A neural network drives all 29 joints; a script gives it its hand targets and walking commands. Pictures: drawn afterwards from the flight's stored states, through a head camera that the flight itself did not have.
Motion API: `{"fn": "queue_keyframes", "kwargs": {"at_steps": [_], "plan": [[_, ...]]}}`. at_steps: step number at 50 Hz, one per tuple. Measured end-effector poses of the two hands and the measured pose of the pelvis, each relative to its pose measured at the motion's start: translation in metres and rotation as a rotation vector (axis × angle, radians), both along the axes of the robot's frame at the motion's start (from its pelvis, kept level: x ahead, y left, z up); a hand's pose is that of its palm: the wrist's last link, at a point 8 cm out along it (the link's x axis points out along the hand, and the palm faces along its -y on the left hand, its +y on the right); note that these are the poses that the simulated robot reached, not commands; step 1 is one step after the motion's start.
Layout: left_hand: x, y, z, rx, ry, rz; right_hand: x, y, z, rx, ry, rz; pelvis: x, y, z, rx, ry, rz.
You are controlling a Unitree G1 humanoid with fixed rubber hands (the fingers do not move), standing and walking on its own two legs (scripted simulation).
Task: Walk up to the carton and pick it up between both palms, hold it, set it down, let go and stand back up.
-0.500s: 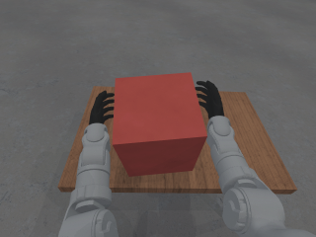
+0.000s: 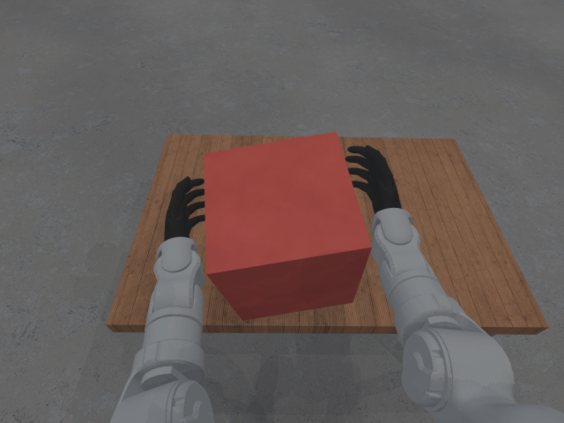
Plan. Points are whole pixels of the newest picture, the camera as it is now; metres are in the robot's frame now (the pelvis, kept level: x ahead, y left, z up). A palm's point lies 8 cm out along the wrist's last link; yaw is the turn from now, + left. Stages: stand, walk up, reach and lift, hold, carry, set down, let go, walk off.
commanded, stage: set down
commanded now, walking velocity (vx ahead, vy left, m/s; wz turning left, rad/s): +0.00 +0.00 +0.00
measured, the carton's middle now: (285, 235) +0.42 +0.04 -0.01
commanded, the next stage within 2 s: none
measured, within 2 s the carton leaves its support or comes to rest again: neither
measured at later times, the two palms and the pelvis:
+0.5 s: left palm (181, 233) +0.37 +0.20 +0.04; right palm (373, 198) +0.44 -0.09 +0.07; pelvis +0.01 +0.01 +0.00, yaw -1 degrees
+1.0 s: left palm (186, 242) +0.38 +0.20 +0.00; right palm (364, 200) +0.47 -0.09 +0.04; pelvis +0.01 +0.00 -0.01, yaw -1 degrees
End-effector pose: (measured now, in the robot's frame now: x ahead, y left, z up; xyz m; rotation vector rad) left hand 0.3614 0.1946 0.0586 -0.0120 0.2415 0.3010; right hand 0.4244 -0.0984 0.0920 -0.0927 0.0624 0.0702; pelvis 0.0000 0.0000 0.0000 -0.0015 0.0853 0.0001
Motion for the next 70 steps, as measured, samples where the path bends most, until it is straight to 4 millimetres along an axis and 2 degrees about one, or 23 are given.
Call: {"fn": "queue_keyframes", "kwargs": {"at_steps": [11,18,29,36,43,53,70], "plan": [[0.005,0.006,-0.008,-0.018,0.002,-0.002,0.007,0.008,0.005,-0.017,0.006,0.005,0.001,0.005,0.000,0.002,0.028,-0.003],[0.004,0.008,-0.021,-0.022,0.044,0.020,0.011,0.011,-0.012,-0.004,0.073,0.023,0.003,0.008,-0.001,0.000,0.057,-0.011],[0.016,0.002,-0.022,-0.003,0.036,0.041,0.024,0.004,-0.023,0.001,0.084,0.036,0.007,0.003,-0.002,-0.002,0.104,-0.006],[0.018,-0.003,-0.039,-0.031,0.057,0.040,0.028,0.000,-0.037,-0.017,0.110,0.035,0.009,0.000,-0.004,0.003,0.135,-0.009],[0.017,0.001,-0.057,-0.042,0.080,0.061,0.033,0.006,-0.051,-0.021,0.137,0.054,0.010,0.001,-0.006,0.003,0.183,-0.014],[0.018,0.008,-0.057,-0.029,0.071,0.096,0.043,0.015,-0.052,0.008,0.137,0.083,0.010,0.001,-0.008,-0.002,0.230,-0.011],[0.028,0.000,-0.052,-0.037,0.099,0.079,0.045,0.004,-0.059,0.008,0.180,0.063,0.007,0.000,-0.009,0.003,0.231,-0.011]]}}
